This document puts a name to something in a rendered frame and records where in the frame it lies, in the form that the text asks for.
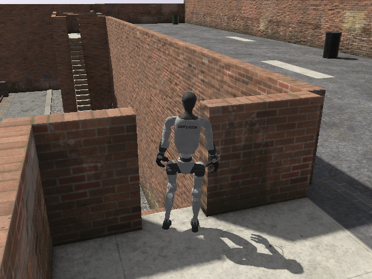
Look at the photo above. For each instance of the left robot forearm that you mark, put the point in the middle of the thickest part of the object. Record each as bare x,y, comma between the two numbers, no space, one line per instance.
161,151

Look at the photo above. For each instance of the robot right shin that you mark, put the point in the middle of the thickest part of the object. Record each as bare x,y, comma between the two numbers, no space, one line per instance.
196,204

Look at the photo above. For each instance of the robot right upper arm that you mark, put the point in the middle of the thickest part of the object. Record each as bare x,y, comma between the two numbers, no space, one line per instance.
205,123

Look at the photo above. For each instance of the robot left upper arm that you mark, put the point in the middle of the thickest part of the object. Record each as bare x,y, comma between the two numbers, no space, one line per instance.
170,121

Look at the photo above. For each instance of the left robot thigh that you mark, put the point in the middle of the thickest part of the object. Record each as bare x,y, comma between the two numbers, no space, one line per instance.
172,169

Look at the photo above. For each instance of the robot right hand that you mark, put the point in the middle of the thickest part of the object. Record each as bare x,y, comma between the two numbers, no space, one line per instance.
211,164

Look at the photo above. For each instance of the robot left hand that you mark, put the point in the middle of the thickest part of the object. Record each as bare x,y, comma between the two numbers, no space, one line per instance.
165,159

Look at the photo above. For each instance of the right robot forearm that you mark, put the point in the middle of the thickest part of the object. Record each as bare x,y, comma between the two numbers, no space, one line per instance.
213,154

